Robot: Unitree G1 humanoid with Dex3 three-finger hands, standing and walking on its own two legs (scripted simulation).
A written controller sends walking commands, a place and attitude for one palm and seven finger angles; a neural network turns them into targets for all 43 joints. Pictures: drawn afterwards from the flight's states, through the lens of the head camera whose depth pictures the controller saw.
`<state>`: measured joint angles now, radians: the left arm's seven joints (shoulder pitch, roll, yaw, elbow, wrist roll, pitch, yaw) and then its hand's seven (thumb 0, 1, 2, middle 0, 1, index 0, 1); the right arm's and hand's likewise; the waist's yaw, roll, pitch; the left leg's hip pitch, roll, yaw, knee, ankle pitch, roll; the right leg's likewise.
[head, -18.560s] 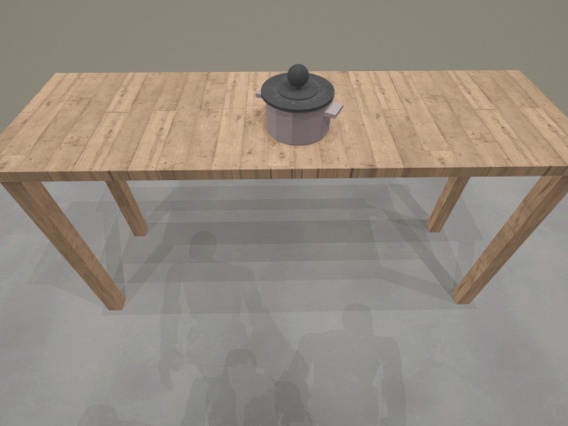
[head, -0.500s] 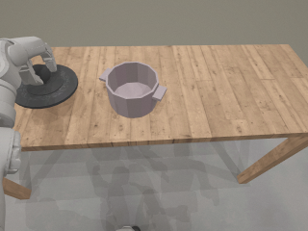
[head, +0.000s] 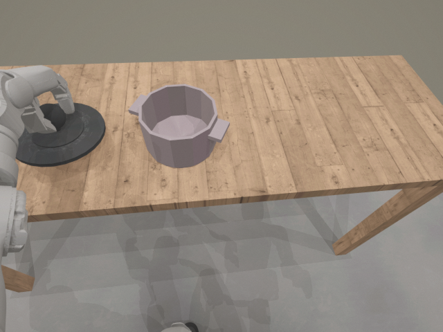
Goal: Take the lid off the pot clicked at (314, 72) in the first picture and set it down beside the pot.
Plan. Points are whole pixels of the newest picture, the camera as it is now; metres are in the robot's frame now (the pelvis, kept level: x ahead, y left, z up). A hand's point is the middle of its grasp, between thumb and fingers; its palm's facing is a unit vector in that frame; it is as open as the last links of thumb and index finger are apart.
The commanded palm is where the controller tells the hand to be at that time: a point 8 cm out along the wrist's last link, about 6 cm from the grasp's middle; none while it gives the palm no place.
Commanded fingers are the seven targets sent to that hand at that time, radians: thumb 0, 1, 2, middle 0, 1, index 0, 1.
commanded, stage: lower the lid onto the table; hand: left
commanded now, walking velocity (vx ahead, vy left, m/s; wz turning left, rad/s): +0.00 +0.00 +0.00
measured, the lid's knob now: (50, 116) +0.49 +0.30 +0.09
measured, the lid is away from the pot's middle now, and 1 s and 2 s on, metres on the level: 0.24 0.25 0.25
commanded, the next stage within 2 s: open the fingers wide in 1.16 s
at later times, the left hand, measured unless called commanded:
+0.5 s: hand (50, 127) +0.47 +0.29 +0.08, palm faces -0.50 -0.12 -0.85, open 7.8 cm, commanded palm +0.51 +0.30 +0.15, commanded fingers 0.00 0.71 0.94 -0.79 -1.03 -0.77 -1.03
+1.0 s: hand (50, 134) +0.47 +0.31 +0.06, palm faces -0.50 -0.13 -0.85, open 7.8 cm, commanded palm +0.52 +0.30 +0.12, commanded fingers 0.00 0.71 0.94 -0.79 -1.03 -0.77 -1.03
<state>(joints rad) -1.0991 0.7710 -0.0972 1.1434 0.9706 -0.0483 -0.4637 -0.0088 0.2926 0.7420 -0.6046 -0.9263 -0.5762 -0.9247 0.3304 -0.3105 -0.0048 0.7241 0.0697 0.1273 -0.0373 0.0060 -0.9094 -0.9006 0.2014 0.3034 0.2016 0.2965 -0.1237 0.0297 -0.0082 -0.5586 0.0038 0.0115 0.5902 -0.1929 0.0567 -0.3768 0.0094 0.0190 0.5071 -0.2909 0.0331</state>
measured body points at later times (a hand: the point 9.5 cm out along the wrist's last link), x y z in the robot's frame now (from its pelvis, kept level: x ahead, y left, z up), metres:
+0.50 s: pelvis +0.00 +0.00 -0.01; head +0.09 +0.01 +0.43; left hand +0.49 +0.30 +0.13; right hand +0.01 -0.29 -0.12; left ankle +0.06 +0.08 -0.73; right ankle -0.03 -0.16 -0.73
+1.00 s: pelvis +0.00 +0.00 -0.02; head +0.10 +0.02 +0.42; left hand +0.50 +0.31 +0.11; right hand -0.01 -0.29 -0.13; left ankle +0.06 +0.08 -0.73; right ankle -0.03 -0.16 -0.73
